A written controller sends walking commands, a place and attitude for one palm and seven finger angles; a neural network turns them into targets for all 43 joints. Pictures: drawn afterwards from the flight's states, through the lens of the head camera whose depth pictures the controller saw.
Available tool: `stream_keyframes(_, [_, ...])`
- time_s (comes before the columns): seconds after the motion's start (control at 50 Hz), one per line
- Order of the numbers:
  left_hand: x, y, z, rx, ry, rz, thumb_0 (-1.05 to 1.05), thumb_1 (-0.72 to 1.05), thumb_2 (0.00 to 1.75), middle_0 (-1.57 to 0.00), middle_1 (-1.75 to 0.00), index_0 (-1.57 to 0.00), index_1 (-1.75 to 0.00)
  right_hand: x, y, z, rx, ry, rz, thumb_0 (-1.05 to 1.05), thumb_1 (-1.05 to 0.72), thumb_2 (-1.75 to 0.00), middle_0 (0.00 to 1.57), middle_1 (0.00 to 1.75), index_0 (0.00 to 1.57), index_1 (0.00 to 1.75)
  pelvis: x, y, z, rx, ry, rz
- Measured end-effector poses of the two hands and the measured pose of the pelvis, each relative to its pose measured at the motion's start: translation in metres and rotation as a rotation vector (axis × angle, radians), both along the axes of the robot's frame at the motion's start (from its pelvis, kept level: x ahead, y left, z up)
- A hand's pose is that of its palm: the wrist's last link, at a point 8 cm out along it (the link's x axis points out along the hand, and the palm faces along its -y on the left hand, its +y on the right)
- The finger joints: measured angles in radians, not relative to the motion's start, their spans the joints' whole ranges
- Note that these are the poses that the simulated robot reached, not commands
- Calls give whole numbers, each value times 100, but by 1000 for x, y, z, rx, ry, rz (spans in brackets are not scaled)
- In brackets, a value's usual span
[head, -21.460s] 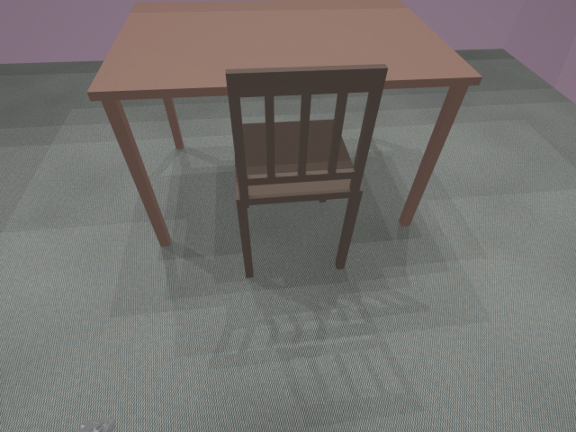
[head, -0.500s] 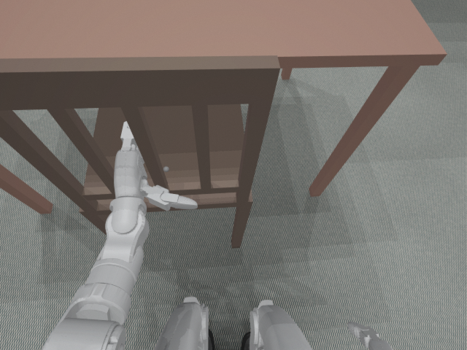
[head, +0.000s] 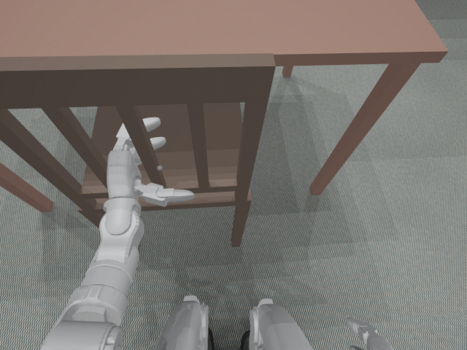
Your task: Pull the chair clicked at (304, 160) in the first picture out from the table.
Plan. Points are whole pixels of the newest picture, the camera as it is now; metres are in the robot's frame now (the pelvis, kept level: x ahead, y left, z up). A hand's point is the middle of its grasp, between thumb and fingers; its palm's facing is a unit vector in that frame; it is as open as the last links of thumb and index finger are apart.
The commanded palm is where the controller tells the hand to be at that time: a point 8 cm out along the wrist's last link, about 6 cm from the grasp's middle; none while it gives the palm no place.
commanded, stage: hook a spindle and tug to test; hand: left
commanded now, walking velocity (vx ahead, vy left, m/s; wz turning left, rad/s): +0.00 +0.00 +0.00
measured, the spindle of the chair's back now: (146, 153) +0.45 +0.15 +0.02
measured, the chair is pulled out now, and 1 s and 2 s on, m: -0.01 0.03 0.15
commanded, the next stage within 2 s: step backward, pulling the chair out in 1.02 s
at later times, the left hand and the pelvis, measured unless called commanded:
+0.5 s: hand (158, 167) +0.42 +0.13 +0.02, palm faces +0.07 -1.00 +0.01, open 5.3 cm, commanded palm +0.38 +0.16 +0.02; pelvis +0.00 +0.02 +0.00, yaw -1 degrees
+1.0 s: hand (162, 188) +0.38 +0.12 +0.02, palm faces +0.06 -1.00 -0.01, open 5.4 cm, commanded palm +0.35 +0.16 +0.02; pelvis +0.02 +0.01 +0.01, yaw +0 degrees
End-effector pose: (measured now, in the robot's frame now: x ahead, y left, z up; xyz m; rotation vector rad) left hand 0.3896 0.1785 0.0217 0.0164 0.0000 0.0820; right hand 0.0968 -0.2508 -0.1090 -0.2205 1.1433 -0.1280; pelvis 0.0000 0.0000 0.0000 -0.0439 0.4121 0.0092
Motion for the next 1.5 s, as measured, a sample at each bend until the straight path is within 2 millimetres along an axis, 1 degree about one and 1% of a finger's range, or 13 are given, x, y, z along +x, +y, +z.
stream_keyframes(0.1, [2, 2, -1, 3, -12, -3, -1, -16, 44, -41, -118, -40, -119, -3, 0, -1, -8, 13, 0, 1, -90, -90, 20, 30, 20, 30, 0, 2, -1, -3, 4, 1])
stream_keyframes(0.18, [4, 4, -1, 1, -13, -12, -1, 4, 53, -46, -132, -44, -132, -4, 0, 0, -14, 20, -3, 1, -90, -90, 20, 30, 20, 30, 0, 4, -2, -6, 7, 1])
stream_keyframes(0.3, [5, 5, -2, -7, -1, -22, 0, 37, 67, -48, -141, -47, -141, -4, 4, 2, -15, 18, -9, 1, -90, -90, 20, 30, 20, 30, 1, 8, 0, -10, 6, -2])
stream_keyframes(0.44, [4, 4, -2, -16, 4, -17, 1, 70, 81, -47, -143, -47, -144, -2, 11, 5, -9, 9, -13, 1, -90, -90, 20, 30, 20, 30, 3, 14, 1, -16, 7, -4])
stream_keyframes(0.58, [-4, 1, -1, -24, 17, -7, 1, 72, 78, -42, -144, -44, -144, 3, 18, 7, 17, 7, -20, 1, -90, -90, 20, 30, 20, 30, 8, 17, 4, -17, 3, -10])
stream_keyframes(0.76, [-20, -4, -1, -15, 9, -14, 1, 73, 77, -42, -145, -42, -145, 18, 22, 7, 34, 1, -1, 1, -90, -90, 20, 30, 20, 30, 14, 16, 5, -15, -1, -7])
stream_keyframes(1.02, [-38, -7, -1, -11, 15, -18, 2, 72, 78, -43, -145, -43, -145, 49, 17, 11, 33, -76, 39, 1, -90, -90, 20, 30, 20, 30, 16, 7, 6, -4, -10, 0])
stream_keyframes(1.16, [-39, -7, 1, 5, 20, -22, 1, 71, 78, -44, -143, -42, -145, 54, 12, 11, 22, -89, 37, 1, -90, -90, 20, 30, 20, 30, 12, 1, 6, 5, -33, 4])
stream_keyframes(1.2, [-39, -7, 9, 48, 106, -28, 3, 71, 79, -43, -138, -42, -145, 49, 14, 24, 28, -66, -16, 1, -90, -90, 20, 30, 20, 30, 12, 0, 21, 16, -96, 2])
stream_keyframes(1.26, [-40, -5, 22, 106, 260, -37, 6, 71, 79, -39, -128, -41, -145, 39, 17, 53, 37, -58, -82, 1, -90, -90, 20, 30, 20, 30, 19, 2, 50, 27, -148, -4])
stream_keyframes(1.32, [-45, -3, 28, 85, 369, -28, 6, 71, 78, -35, -120, -43, -145, 28, 17, 76, 25, -43, -121, 1, -90, -90, 20, 30, 20, 30, 27, 5, 74, 30, -179, -18])
stream_keyframes(1.4, [-46, -3, 33, 98, 438, -66, 8, 70, 77, -34, -117, -46, -145, 14, 8, 97, -40, 0, -140, 1, -90, -90, 21, 30, 20, 30, 28, 11, 92, 23, -223, -20])
stream_keyframes(1.5, [-47, -1, 34, 100, 466, -106, 8, 70, 76, -32, -117, -48, -145, -4, -2, 113, -117, 31, -161, 1, -90, -90, 21, 30, 20, 30, 19, 19, 103, 10, -264, -19])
